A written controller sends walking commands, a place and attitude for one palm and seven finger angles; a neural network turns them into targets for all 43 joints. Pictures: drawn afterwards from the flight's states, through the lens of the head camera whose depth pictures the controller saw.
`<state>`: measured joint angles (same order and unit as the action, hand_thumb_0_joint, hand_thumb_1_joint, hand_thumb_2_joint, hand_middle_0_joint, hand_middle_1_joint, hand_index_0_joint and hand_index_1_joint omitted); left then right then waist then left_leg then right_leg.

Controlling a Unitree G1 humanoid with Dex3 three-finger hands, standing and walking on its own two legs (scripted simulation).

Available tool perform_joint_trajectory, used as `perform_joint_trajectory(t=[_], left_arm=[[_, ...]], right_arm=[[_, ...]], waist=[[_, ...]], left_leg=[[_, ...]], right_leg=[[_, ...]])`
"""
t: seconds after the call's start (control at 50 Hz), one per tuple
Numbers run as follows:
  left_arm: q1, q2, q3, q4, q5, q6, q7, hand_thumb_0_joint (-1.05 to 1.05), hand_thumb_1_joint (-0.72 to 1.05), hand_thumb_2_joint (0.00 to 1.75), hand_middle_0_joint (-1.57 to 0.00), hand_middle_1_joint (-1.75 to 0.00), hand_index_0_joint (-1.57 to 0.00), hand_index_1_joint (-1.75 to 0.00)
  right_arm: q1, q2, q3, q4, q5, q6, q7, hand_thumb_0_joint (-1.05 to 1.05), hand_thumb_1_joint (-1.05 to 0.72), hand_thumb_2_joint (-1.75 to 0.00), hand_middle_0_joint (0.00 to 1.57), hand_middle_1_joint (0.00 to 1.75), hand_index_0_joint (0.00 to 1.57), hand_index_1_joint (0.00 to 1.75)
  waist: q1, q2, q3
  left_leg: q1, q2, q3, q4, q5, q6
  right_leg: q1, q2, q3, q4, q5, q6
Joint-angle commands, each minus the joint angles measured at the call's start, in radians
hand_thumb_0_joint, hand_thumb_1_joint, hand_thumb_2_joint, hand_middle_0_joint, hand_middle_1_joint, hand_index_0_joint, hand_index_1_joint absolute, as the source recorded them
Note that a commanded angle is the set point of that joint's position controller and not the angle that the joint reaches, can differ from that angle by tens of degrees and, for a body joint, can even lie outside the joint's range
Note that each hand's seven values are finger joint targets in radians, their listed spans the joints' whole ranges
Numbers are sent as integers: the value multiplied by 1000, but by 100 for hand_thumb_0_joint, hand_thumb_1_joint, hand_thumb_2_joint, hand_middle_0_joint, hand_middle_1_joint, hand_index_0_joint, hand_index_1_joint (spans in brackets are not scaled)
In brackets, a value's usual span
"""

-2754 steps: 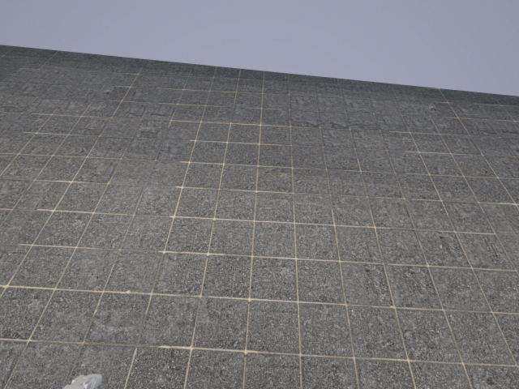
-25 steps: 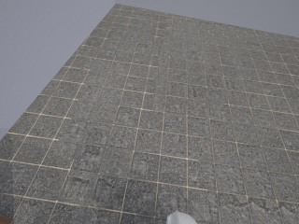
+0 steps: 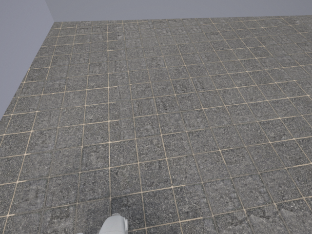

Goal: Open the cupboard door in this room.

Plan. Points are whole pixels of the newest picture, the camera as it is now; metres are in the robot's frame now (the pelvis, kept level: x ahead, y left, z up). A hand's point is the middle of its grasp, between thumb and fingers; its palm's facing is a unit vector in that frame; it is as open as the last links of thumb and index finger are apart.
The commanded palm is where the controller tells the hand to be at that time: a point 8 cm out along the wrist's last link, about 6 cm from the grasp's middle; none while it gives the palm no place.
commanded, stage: walk to a spot facing it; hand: left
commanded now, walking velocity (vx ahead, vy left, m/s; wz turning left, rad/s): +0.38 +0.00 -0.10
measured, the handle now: out of the picture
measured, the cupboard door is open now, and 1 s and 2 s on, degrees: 39 39 39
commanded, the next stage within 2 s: turn to face it in 0.30 s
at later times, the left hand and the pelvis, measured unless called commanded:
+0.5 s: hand (98, 182) +0.30 +0.21 -0.18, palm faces -0.07 -0.98 -0.17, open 7.3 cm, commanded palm none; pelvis +0.25 +0.03 +0.00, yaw -8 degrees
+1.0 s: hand (103, 150) +0.43 +0.22 -0.21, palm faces +0.18 -0.97 -0.18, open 7.3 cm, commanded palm none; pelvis +0.37 +0.02 -0.03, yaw +9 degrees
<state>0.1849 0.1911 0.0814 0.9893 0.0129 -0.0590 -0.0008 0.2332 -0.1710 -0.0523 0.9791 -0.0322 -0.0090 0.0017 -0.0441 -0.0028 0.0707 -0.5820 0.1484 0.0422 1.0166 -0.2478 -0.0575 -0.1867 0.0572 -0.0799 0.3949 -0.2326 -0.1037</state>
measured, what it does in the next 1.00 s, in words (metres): walks ahead: left foot, then right foot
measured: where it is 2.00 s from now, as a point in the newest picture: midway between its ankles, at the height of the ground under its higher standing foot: (162, 192)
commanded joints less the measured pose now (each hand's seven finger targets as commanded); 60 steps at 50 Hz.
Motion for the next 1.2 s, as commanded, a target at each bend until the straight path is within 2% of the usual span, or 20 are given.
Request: perform_joint_trajectory(t=[0.0, 0.14, 0.2, 0.22, 0.24, 0.26, 0.32, 0.4, 0.54, 0.58, 0.62, 0.64, 0.74, 0.86, 0.88, 0.9, 0.92, 0.98, 1.04, 1.18], left_arm=[[121, 91, -2, 5, 1, -30, -4, 0, 90, 90, -20, -30, -20, -30], [207, 122, -11, 68, 3, -32, 11, 0, 90, 90, -20, -30, -20, -30], [180, 129, -9, 72, -3, -32, 14, 0, 90, 90, -20, -30, -20, -30], [189, 106, -8, 55, -11, -31, 11, 0, 90, 90, -20, -30, -20, -30], [250, 48, -19, 42, -20, -34, 1, 0, 90, 90, -20, -30, -20, -30], [183, 72, -17, 17, -7, -39, 7, 0, 90, 90, -20, -30, -20, -30], [94, 42, -8, 17, 13, -9, -14, 0, 90, 90, -20, -30, -20, -30], [142, -27, -20, 29, 13, 31, -18, 0, 90, 90, -20, -30, -20, -30], [102, 8, -29, 27, 15, 22, -8, 0, 90, 90, -20, -30, -20, -30], [166, 104, -7, 42, 12, 13, 5, 0, 90, 90, -20, -30, -20, -30], [282, 246, 18, 58, 9, 8, 20, 0, 90, 90, -20, -30, -20, -30], [252, 228, 17, 45, 7, 7, 30, 0, 90, 90, -20, -30, -20, -30], [8, 150, 3, -54, 16, 33, 42, 0, 90, 90, -20, -30, -20, -30], [-13, 172, 27, -85, 10, 50, 28, 0, 90, 90, -20, -30, -20, -30], [-5, 152, 22, -100, 4, 59, 23, 0, 90, 90, -20, -30, -20, -30], [5, 87, 11, -134, -4, 68, 16, 0, 90, 90, -20, -30, -20, -30], [-80, 81, -1, -183, 3, 73, 21, 0, 90, 90, -20, -30, -20, -30], [-91, 88, 13, -154, 16, 70, 16, 0, 90, 90, -20, -30, -20, -30], [-20, 93, 11, -124, 9, 70, 10, 0, 90, 90, -20, -30, -20, -30], [7, 95, 0, -152, 0, 70, 16, 0, 90, 90, -20, -30, -20, -30]], right_arm=[[-7, -61, -13, -52, 5, -21, 9, 0, -90, -90, 20, 30, 20, 30], [-198, -61, -6, -90, 14, -43, 23, 0, -90, -90, 20, 30, 20, 30], [29, -107, -18, -8, 4, -54, 1, 0, -90, -90, 20, 30, 20, 30], [187, -184, -35, 28, -8, -60, -10, 0, -90, -90, 20, 30, 20, 30], [290, -284, -55, 46, -20, -61, -18, 0, -90, -90, 20, 30, 20, 30], [281, -266, -46, 41, -3, -46, -17, 0, -90, -90, 20, 30, 20, 30], [110, -123, -8, -1, -2, -67, -28, 0, -90, -90, 20, 30, 20, 30], [114, -110, 3, 25, 8, -79, -34, 0, -90, -90, 20, 30, 20, 30], [136, -114, 7, 71, 12, -38, -27, 0, -90, -90, 20, 30, 20, 30], [127, -101, 7, 63, 21, -27, -20, 0, -90, -90, 20, 30, 20, 30], [141, -54, 6, 35, 26, -9, -13, 0, -90, -90, 20, 30, 20, 30], [99, -62, 1, 23, 26, -1, -19, 0, -90, -90, 20, 30, 20, 30], [97, -21, -1, 24, 21, 39, 6, 0, -90, -90, 20, 30, 20, 30], [118, -59, -14, -15, 11, 37, 20, 0, -90, -90, 20, 30, 20, 30], [154, -115, -27, -20, 8, 31, 22, 0, -90, -90, 20, 30, 20, 30], [187, -228, -56, -40, -2, 24, 17, 0, -90, -90, 20, 30, 20, 30], [231, -297, -70, -39, -5, 26, 2, 0, -90, -90, 20, 30, 20, 30], [64, -245, -56, -85, 0, 11, -20, 0, -90, -90, 20, 30, 20, 30], [8, -223, -47, -109, 4, -3, -22, 0, -90, -90, 20, 30, 20, 30], [-54, -258, -66, -138, 3, 24, -10, 0, -90, -90, 20, 30, 20, 30]], waist=[[40, -88, -35], [68, -89, 19], [-46, -56, -79], [-103, 43, -194], [-98, 275, -318], [-88, 162, -263], [-6, 123, -20], [50, 95, -63], [67, 132, -47], [107, 23, -74], [149, -274, -170], [156, -331, -184], [33, -180, -100], [-6, -111, -81], [-29, 37, -98], [-45, 366, -118], [-89, 309, -149], [-12, 257, -96], [24, 160, -157], [27, 181, -146]], left_leg=[[-66, -14, -8, -111, 71, 0], [24, -79, 49, -343, 25, 41], [415, -152, 98, -500, 101, 82], [683, 11, -106, -520, 171, 151], [891, 303, -453, -597, 270, 287], [761, 349, -484, -681, 232, 314], [446, 248, -270, -775, 152, 215], [428, 158, 19, -751, 518, 180], [294, 62, 1, -628, 391, 156], [162, -9, 19, -489, 170, 86], [23, -142, 81, -24, -442, 23], [-19, -106, -3, 142, -449, 22], [104, -55, 18, 48, -255, 12], [311, -110, 120, -400, -18, 18], [409, -71, 37, -511, 95, 40], [477, 200, -370, -635, 349, 172], [433, 319, -528, -703, 349, 285], [351, 176, -383, -698, 218, 223], [437, 110, -233, -635, 473, 208], [366, 80, -279, -605, 417, 211]], right_leg=[[118, -260, 235, -195, 196, -99], [225, -291, 214, -110, 547, -76], [112, -221, 144, 177, 756, -18], [-87, -155, 112, 404, 522, 25], [-317, -20, 25, 779, -159, 55], [-364, -36, 95, 922, -321, 36], [-440, -152, 128, 955, -106, 70], [-349, -164, 71, 694, -57, 103], [-19, -90, -59, 192, 116, 115], [185, -197, 33, 130, 315, 95], [302, -574, 318, -8, 581, -88], [272, -577, 348, -15, 644, -123], [-26, -455, -5, -44, 321, -4], [-95, -414, -132, 143, 163, 69], [-171, -369, -157, 282, 53, 111], [-388, -217, -172, 538, -381, 192], [-420, -167, -23, 721, -482, 177], [-489, -177, 95, 851, -233, 178], [-425, -156, 81, 738, -178, 194], [-203, -80, 37, 360, -192, 180]])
